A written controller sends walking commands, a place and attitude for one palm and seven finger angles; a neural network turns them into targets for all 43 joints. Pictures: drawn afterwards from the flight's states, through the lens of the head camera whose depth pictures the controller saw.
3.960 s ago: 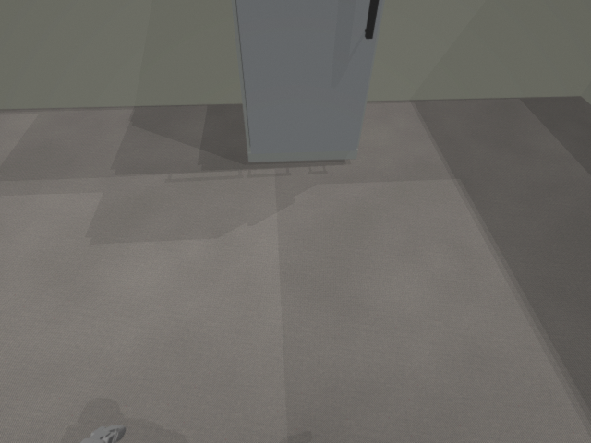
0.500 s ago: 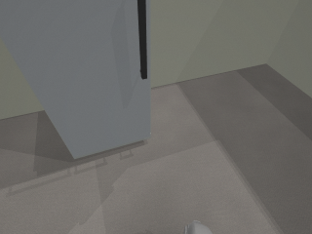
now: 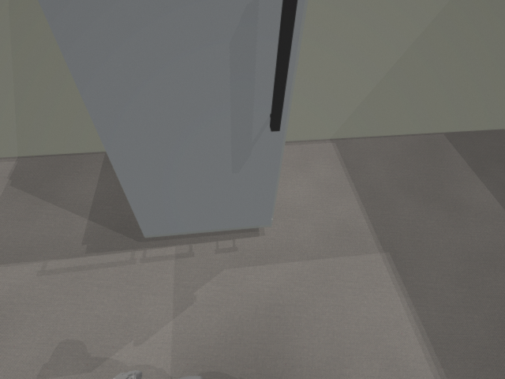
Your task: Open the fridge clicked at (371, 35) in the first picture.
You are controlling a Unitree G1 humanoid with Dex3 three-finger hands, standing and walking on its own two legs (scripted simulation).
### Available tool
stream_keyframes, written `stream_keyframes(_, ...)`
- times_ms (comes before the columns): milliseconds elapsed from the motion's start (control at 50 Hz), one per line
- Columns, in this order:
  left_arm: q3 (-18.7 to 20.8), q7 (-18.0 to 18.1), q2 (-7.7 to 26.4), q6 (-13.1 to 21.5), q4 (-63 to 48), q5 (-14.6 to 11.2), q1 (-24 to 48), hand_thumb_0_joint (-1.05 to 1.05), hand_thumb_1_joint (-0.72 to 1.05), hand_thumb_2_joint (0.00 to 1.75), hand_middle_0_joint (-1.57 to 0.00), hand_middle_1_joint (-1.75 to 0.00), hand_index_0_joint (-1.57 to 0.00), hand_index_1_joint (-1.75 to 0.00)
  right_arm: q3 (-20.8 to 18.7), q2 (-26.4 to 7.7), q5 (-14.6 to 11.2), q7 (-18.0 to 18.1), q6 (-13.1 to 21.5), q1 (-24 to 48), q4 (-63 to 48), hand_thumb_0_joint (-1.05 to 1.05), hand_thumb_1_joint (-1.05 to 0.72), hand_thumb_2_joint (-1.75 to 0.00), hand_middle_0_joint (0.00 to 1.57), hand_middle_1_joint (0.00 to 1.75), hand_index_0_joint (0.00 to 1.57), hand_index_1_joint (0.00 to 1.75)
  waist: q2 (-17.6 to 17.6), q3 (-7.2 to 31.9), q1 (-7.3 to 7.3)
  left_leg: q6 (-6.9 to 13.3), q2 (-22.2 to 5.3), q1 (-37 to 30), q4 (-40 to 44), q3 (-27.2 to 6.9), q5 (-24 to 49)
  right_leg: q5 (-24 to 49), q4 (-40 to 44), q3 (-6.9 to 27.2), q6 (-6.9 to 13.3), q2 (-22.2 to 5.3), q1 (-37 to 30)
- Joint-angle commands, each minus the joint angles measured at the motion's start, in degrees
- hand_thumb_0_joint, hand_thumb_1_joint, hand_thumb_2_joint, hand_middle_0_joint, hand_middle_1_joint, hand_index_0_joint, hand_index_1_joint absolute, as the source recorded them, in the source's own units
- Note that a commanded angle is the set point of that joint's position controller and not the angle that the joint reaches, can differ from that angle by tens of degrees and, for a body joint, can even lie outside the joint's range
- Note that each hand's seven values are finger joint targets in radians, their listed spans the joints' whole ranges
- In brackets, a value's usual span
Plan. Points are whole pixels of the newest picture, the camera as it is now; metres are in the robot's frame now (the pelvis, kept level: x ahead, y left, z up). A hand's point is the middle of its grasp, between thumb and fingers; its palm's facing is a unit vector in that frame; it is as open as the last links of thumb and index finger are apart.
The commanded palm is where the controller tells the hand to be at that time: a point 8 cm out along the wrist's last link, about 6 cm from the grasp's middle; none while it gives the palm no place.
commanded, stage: turn to face it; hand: right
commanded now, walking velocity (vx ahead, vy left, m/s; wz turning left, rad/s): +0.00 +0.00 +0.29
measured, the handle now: (282, 45) +0.79 -0.03 +0.14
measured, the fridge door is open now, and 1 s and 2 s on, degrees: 0 0 0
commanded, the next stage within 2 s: take the last steps up to it in 0.18 s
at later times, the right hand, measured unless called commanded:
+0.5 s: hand out of the picture +0.11 -0.17 -0.17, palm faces -0.14 +0.98 -0.16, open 7.4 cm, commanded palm none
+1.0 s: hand (314, 378) +0.16 -0.10 -0.15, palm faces -0.11 +0.97 -0.22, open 7.2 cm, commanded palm none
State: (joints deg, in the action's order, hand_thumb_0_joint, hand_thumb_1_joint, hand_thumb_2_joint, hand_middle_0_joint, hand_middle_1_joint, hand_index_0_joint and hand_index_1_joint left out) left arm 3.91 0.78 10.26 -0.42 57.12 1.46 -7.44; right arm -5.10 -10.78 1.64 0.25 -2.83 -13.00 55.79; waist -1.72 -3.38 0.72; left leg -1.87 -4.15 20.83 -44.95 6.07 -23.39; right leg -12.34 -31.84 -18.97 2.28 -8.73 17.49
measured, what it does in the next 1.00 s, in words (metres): walks ahead: left foot, then right foot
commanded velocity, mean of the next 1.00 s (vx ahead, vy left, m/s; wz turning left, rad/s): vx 0.22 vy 0.00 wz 0.10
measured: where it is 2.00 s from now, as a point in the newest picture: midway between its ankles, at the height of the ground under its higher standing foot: (230, 367)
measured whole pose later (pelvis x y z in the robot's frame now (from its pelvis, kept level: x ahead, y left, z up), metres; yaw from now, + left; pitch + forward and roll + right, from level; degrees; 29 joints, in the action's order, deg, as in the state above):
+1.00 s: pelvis +0.13 +0.07 +0.01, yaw +9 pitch +0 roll -1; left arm 3.9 -0.4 10.5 0.6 61.5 1.3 -14.7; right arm -2.3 -8.3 1.4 0.8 3.5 -17.6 62.5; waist -1.8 -1.6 -0.1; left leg 2.5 -0.7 6.0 -20.8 8.3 -15.4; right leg -16.5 -54.4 -5.6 -1.5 -6.4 29.1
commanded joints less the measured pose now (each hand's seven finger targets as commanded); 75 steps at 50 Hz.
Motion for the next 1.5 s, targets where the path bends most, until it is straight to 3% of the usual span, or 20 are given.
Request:
stream_keyframes(0,1.90,-0.28,8.54,-0.20,-3.28,-0.19,-1.27,0.00,0.90,0.90,-0.20,-0.30,-0.20,-0.30,-0.23,-3.52,0.23,0.16,1.53,-8.04,-2.40,0.00,-0.90,-0.90,0.20,0.30,0.20,0.30,-0.28,4.35,1.65,1.50,0.08,-10.38,16.91,-0.50,10.63,-6.96,3.27,8.19,-0.32,-10.31,2.77)
stream_keyframes(40,0.17,-0.75,2.98,-0.95,-6.70,-0.60,0.74,0.00,0.90,0.90,-0.20,-0.30,-0.20,-0.30,-1.15,-13.26,0.25,1.12,2.59,-7.71,-3.48,0.00,-0.90,-0.90,0.20,0.30,0.20,0.30,17.47,2.49,3.33,11.63,-19.58,-9.79,30.57,-25.89,22.54,-22.76,-20.52,9.34,-5.54,1.25,15.74)
stream_keyframes(140,0.34,-0.34,5.16,-1.58,-3.37,-0.22,-5.16,0.00,0.90,0.90,-0.20,-0.30,-0.20,-0.30,-0.34,-9.96,-0.05,1.47,2.35,3.37,-5.86,0.00,-0.90,-0.90,0.20,0.30,0.20,0.30,10.53,3.67,-1.61,10.50,-10.33,-6.31,27.55,-14.34,20.51,-9.59,-29.28,16.36,-5.72,2.34,11.95)
stream_keyframes(320,-1.38,0.83,3.70,0.41,-1.30,-0.47,-11.91,0.00,0.90,0.90,-0.20,-0.30,-0.20,-0.30,-0.44,-10.53,-0.67,0.81,2.01,2.05,-2.89,0.00,-0.90,-0.90,0.20,0.30,0.20,0.30,9.87,7.59,-1.56,9.56,-7.09,-9.84,22.70,-16.56,16.52,-4.85,3.90,13.34,-5.40,5.67,-5.22)
stream_keyframes(340,-1.49,0.93,4.85,1.17,-0.20,-0.30,-14.70,0.00,0.90,0.90,-0.20,-0.30,-0.20,-0.30,-0.02,-8.79,-0.99,0.49,1.88,2.47,-2.99,0.00,-0.90,-0.90,0.20,0.30,0.20,0.30,5.67,7.13,-2.50,7.47,-4.36,-4.48,20.34,-14.80,7.28,-3.83,10.14,14.55,-4.64,4.37,-11.46)
stream_keyframes(380,0.05,1.09,13.29,1.45,-0.45,0.69,-17.88,0.00,0.90,0.90,-0.20,-0.30,-0.20,-0.30,1.06,-3.49,-0.85,-0.57,1.89,3.82,-5.24,0.00,-0.90,-0.90,0.20,0.30,0.20,0.30,-16.78,1.15,-4.23,2.00,6.23,12.30,0.59,-2.27,-8.33,-17.65,22.66,39.44,4.57,-14.97,-12.93)
stream_keyframes(400,0.08,1.22,12.27,1.65,0.13,0.86,-18.24,0.00,0.90,0.90,-0.20,-0.30,-0.20,-0.30,0.46,-5.57,0.26,-0.59,1.55,8.01,-5.68,0.00,-0.90,-0.90,0.20,0.30,0.20,0.30,-16.97,-3.17,-5.69,2.10,4.10,14.27,-8.89,-5.97,-7.84,-22.06,26.06,42.24,5.72,-16.23,-7.95)
stream_keyframes(500,-1.05,1.24,7.46,3.35,0.58,0.26,-15.51,0.00,0.90,0.90,-0.20,-0.30,-0.20,-0.30,0.95,-3.17,-0.10,-2.12,2.55,4.90,-2.57,0.00,-0.90,-0.90,0.20,0.30,0.20,0.30,-6.18,-2.57,-2.26,1.40,0.71,13.51,-12.42,-4.67,4.44,-6.27,23.44,25.32,4.71,-7.93,-10.70)
stream_keyframes(620,-0.15,0.84,7.18,3.23,3.96,0.45,-19.75,0.00,0.90,0.90,-0.20,-0.30,-0.20,-0.30,1.80,-1.10,-0.28,-2.05,3.16,8.25,-2.61,0.00,-0.90,-0.90,0.20,0.30,0.20,0.30,-7.05,-2.14,-4.29,1.27,0.37,6.43,4.17,-0.62,3.09,-0.84,21.00,21.60,5.67,-8.35,-11.83)
stream_keyframes(700,0.01,0.62,6.63,2.83,4.89,0.21,-18.17,0.00,0.90,0.90,-0.20,-0.30,-0.20,-0.30,1.16,-1.59,-0.21,-1.74,4.37,0.50,0.85,0.00,-0.90,-0.90,0.20,0.30,0.20,0.30,-3.96,1.14,-0.55,2.10,3.17,-10.35,18.66,2.34,10.01,-0.64,11.14,17.97,2.59,-5.34,-6.92)
stream_keyframes(720,-0.24,0.22,5.09,3.09,4.92,-0.35,-17.97,0.00,0.90,0.90,-0.20,-0.30,-0.20,-0.30,0.54,-4.33,-0.10,-1.28,4.97,-4.92,2.82,0.00,-0.90,-0.90,0.20,0.30,0.20,0.30,1.68,3.77,2.01,3.74,-0.02,-21.94,21.80,-2.23,10.42,-0.87,2.44,14.92,0.69,-2.65,0.23)
stream_keyframes(760,-1.28,-0.24,3.17,3.26,0.96,-0.72,-12.67,0.00,0.90,0.90,-0.20,-0.30,-0.20,-0.30,-1.24,-13.52,-0.78,-0.08,5.69,-17.33,6.21,0.00,-0.90,-0.90,0.20,0.30,0.20,0.30,18.66,6.81,6.51,13.07,-20.51,-30.79,32.57,-31.21,4.14,-23.08,-24.56,11.83,-2.31,5.03,19.13)
stream_keyframes(820,-0.07,-0.68,2.27,2.63,1.76,-0.19,-8.66,0.00,0.90,0.90,-0.20,-0.30,-0.20,-0.30,0.25,-5.70,-0.51,0.78,5.78,-9.05,5.11,0.00,-0.90,-0.90,0.20,0.30,0.20,0.30,6.20,-2.46,2.32,12.89,-17.13,-17.07,35.27,-22.76,0.87,-10.80,-33.14,18.01,-1.89,0.17,20.89)
stream_keyframes(880,-0.45,-1.13,0.29,1.92,3.14,0.22,-11.99,0.00,0.90,0.90,-0.20,-0.30,-0.20,-0.30,1.51,-3.25,-0.23,0.81,6.91,-6.70,4.46,0.00,-0.90,-0.90,0.20,0.30,0.20,0.30,7.58,-1.02,-0.99,10.42,-12.43,-13.89,33.92,-10.21,18.79,-5.02,-27.97,15.63,-3.68,0.48,15.98)
stream_keyframes(1080,-1.28,-2.43,1.11,2.53,-1.61,-0.50,0.71,0.00,0.90,0.90,-0.20,-0.30,-0.20,-0.30,1.96,-5.77,-0.18,1.18,7.16,-11.46,8.22,0.00,-0.90,-0.90,0.20,0.30,0.20,0.30,9.48,-3.42,0.61,9.45,-11.84,-15.88,30.05,-6.81,33.71,-0.57,-7.15,12.68,-2.44,3.30,8.81)
stream_keyframes(1160,-0.22,-0.87,6.57,3.56,2.81,0.30,-14.70,0.00,0.90,0.90,-0.20,-0.30,-0.20,-0.30,2.02,-4.83,-0.78,1.06,6.49,-10.77,7.79,0.00,-0.90,-0.90,0.20,0.30,0.20,0.30,0.29,5.25,-6.39,5.11,-5.18,-7.94,6.17,-1.13,33.05,12.63,4.15,14.25,0.21,2.58,-18.32)
stream_keyframes(1180,1.06,-0.15,12.72,3.72,3.53,0.82,-19.19,0.00,0.90,0.90,-0.20,-0.30,-0.20,-0.30,2.39,-1.54,-1.41,0.78,6.26,-14.11,7.01,0.00,-0.90,-0.90,0.20,0.30,0.20,0.30,-12.89,11.17,-6.43,2.36,1.87,4.57,-9.19,3.03,6.79,22.70,5.92,31.40,6.41,-12.03,-29.65)
stream_keyframes(1200,0.98,0.15,14.10,2.92,3.52,-0.19,-20.87,0.00,0.90,0.90,-0.20,-0.30,-0.20,-0.30,2.75,-1.39,-0.97,0.94,6.43,-12.50,5.54,0.00,-0.90,-0.90,0.20,0.30,0.20,0.30,-13.17,11.77,-6.44,2.66,3.73,7.45,-20.71,-0.82,-12.62,21.68,12.14,38.06,10.19,-17.69,-26.59)
stream_keyframes(1300,-1.23,0.49,5.22,3.78,0.10,-0.42,-6.99,0.00,0.90,0.90,-0.20,-0.30,-0.20,-0.30,2.25,0.49,-0.07,0.00,4.14,-9.27,5.96,0.00,-0.90,-0.90,0.20,0.30,0.20,0.30,-5.26,0.63,-0.30,1.49,-2.88,4.61,-19.76,-3.96,0.84,5.56,19.69,22.65,5.79,-8.69,-2.07)
stream_keyframes(1480,-0.59,1.18,5.95,1.78,1.26,-0.82,-5.09,0.00,0.90,0.90,-0.20,-0.30,-0.20,-0.30,2.71,-1.65,-0.31,1.54,2.60,-8.41,4.46,0.00,-0.90,-0.90,0.20,0.30,0.20,0.30,-4.64,3.90,1.61,-0.23,-0.41,-9.17,15.86,-1.69,16.26,23.89,8.35,16.10,3.12,-4.72,-4.99)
